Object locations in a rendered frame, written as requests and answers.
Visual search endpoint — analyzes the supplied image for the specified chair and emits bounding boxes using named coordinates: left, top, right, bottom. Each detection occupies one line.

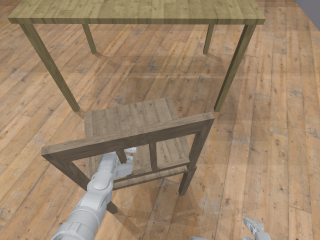
left=41, top=96, right=215, bottom=214

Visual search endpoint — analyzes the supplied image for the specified robot left forearm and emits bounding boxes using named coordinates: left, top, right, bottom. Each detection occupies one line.
left=50, top=171, right=114, bottom=240

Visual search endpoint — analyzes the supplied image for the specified robot left hand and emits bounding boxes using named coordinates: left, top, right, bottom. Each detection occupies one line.
left=97, top=147, right=137, bottom=179

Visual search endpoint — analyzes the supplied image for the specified robot right hand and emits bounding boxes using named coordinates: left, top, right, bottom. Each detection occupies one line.
left=242, top=217, right=272, bottom=240

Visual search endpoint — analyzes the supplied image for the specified table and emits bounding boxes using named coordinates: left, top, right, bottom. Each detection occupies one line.
left=8, top=0, right=266, bottom=112

